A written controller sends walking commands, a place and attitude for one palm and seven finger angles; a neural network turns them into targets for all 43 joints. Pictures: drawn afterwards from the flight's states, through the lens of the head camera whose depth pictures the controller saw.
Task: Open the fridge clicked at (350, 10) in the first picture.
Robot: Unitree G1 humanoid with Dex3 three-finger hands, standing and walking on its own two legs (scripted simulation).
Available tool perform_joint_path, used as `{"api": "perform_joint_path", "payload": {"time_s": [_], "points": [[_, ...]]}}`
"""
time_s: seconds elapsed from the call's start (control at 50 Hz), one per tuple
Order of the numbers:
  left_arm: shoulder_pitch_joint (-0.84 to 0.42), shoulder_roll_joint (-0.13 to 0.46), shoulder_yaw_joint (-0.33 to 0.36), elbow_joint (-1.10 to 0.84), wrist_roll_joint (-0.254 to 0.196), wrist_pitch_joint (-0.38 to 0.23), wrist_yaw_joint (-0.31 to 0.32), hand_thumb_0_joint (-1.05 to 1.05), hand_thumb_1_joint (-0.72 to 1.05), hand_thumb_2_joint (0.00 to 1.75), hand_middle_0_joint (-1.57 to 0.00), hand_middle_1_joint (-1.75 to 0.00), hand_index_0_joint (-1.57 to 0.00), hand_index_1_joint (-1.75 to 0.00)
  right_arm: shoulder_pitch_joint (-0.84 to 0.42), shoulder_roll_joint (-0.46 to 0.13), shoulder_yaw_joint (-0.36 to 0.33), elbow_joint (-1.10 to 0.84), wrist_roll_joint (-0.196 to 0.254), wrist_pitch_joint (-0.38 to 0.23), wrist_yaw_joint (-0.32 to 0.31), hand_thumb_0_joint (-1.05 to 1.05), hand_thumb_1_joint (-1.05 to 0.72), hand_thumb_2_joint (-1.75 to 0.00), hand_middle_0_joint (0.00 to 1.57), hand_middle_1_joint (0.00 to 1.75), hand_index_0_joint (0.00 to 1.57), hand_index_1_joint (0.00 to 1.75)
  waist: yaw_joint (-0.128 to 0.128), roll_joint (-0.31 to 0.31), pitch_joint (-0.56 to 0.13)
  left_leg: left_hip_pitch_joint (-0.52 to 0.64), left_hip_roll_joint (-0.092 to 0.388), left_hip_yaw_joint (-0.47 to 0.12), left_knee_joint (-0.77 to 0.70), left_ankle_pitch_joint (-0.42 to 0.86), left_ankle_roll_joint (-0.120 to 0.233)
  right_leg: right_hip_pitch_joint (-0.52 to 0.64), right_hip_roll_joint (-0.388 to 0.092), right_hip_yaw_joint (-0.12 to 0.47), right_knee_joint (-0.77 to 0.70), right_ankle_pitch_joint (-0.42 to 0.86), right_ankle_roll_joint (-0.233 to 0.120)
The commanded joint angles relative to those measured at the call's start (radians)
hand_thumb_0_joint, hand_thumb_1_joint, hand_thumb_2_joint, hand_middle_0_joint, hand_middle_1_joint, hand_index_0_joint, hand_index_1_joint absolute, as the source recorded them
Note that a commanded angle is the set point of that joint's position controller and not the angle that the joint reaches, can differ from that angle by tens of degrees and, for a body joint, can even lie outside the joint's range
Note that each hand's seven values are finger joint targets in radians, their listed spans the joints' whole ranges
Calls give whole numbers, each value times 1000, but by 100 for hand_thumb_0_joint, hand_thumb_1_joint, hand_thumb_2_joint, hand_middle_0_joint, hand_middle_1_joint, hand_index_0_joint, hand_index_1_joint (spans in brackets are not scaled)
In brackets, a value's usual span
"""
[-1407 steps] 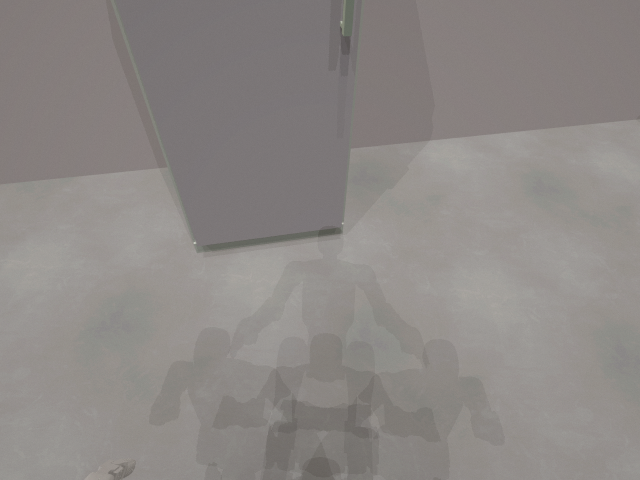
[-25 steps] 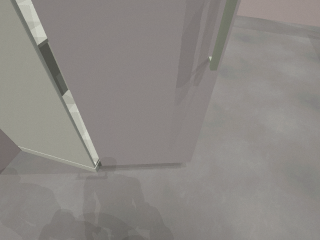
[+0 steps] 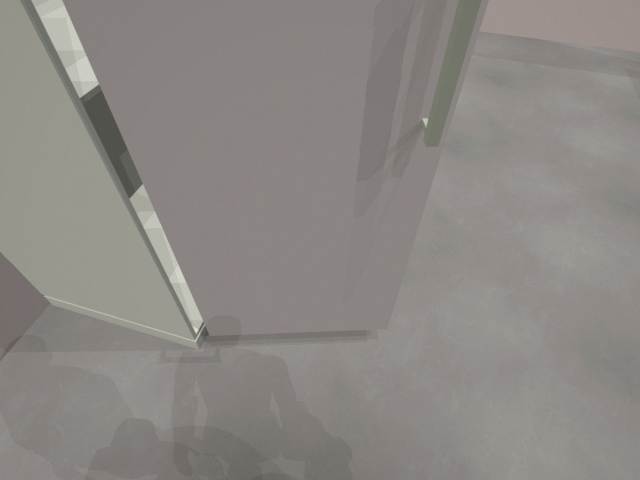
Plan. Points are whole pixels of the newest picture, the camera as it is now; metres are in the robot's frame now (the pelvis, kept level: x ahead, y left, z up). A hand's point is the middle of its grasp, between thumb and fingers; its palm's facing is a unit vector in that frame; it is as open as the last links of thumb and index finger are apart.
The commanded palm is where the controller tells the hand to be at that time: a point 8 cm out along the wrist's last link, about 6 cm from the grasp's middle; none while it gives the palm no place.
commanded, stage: look to check the result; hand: right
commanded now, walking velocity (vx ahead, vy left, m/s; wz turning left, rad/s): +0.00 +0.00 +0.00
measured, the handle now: (453, 39) +0.64 -0.14 +0.25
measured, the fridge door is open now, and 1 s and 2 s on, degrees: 71 71 71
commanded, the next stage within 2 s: stand and wait in 0.48 s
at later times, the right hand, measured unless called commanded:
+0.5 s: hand out of the picture +0.01 -0.16 -0.18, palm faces +0.01 +0.98 -0.18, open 7.4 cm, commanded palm none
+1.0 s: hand out of the picture +0.02 -0.16 -0.18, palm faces +0.00 +0.98 -0.19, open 7.4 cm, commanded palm none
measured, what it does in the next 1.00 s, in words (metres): stands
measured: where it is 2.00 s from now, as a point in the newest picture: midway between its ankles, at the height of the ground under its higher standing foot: outside the picture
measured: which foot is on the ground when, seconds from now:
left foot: down 0.00-1.00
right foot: down 0.00-1.00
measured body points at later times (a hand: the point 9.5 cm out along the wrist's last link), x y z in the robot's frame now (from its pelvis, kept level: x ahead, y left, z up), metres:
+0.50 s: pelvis +0.01 +0.00 +0.00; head +0.03 +0.00 +0.45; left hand +0.02 +0.23 -0.16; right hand +0.01 -0.22 -0.16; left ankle -0.02 +0.12 -0.74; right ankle +0.03 -0.10 -0.74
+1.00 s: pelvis +0.01 +0.01 +0.00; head +0.03 +0.01 +0.45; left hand +0.02 +0.23 -0.16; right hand +0.02 -0.22 -0.16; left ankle -0.02 +0.12 -0.74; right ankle +0.03 -0.10 -0.74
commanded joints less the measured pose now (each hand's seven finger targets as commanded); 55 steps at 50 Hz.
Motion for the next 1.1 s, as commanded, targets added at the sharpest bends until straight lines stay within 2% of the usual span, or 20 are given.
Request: {"api": "perform_joint_path", "payload": {"time_s": [0.0,0.12,0.38,0.44,0.52,0.6,0.74,0.82,0.88,0.94,1.08], "points": [[49,102,16,-22,0,-13,11,0,90,90,-20,-30,-20,-30,63,-92,-17,-22,2,-6,-4,0,-90,-90,20,30,20,30,-4,8,7,-58,88,-70,-92,53,38,39,-113,108,-93,76,-9],[35,106,16,-18,-1,-12,11,0,90,90,-20,-30,-20,-30,66,-93,-15,-15,1,-7,-4,0,-90,-90,20,30,20,30,-3,13,14,-63,88,-76,-103,50,37,51,-113,105,-98,69,-8],[28,107,13,-7,-1,-15,13,0,90,90,-20,-30,-20,-30,65,-94,-14,-11,3,-8,-4,0,-90,-90,20,30,20,30,-6,3,1,-41,93,-73,-102,96,35,72,-114,98,-88,132,-6],[29,112,14,-8,-4,-16,13,0,90,90,-20,-30,-20,-30,67,-103,-15,-13,2,-11,-5,0,-90,-90,20,30,20,30,-6,18,-11,-29,92,-75,-104,123,35,79,-117,94,-83,154,-5],[29,107,12,-2,-2,-16,14,0,90,90,-20,-30,-20,-30,59,-96,-16,-12,3,-9,-4,0,-90,-90,20,30,20,30,-6,5,11,-30,93,-74,-107,102,34,67,-117,97,-97,134,-5],[31,109,13,0,-2,-18,14,0,90,90,-20,-30,-20,-30,60,-99,-16,-14,4,-11,-5,0,-90,-90,20,30,20,30,-6,13,-5,-22,95,-75,-108,121,35,80,-118,93,-92,149,-4],[29,113,13,0,-4,-16,14,0,90,90,-20,-30,-20,-30,63,-107,-16,-14,3,-11,-5,0,-90,-90,20,30,20,30,-8,20,7,-26,93,-77,-118,112,35,82,-119,91,-93,146,-3],[32,108,12,5,-3,-16,14,0,90,90,-20,-30,-20,-30,59,-101,-15,-12,4,-9,-4,0,-90,-90,20,30,20,30,-6,5,22,-31,92,-76,-119,93,35,74,-118,93,-104,122,-3],[35,108,12,6,-3,-16,14,0,90,90,-20,-30,-20,-30,60,-102,-15,-12,4,-11,-4,0,-90,-90,20,30,20,30,-5,22,11,-26,93,-77,-119,105,35,81,-119,91,-99,133,-2],[33,114,13,2,-5,-18,14,0,90,90,-20,-30,-20,-30,70,-105,-15,-14,3,-12,-5,0,-90,-90,20,30,20,30,-7,13,-4,-22,95,-80,-117,130,36,96,-120,90,-92,162,-5],[34,105,12,8,-3,-15,15,0,90,90,-20,-30,-20,-30,72,-97,-12,-10,4,-11,-4,0,-90,-90,20,30,20,30,-5,14,22,-38,92,-84,-125,106,35,88,-119,87,-98,128,-1]]}}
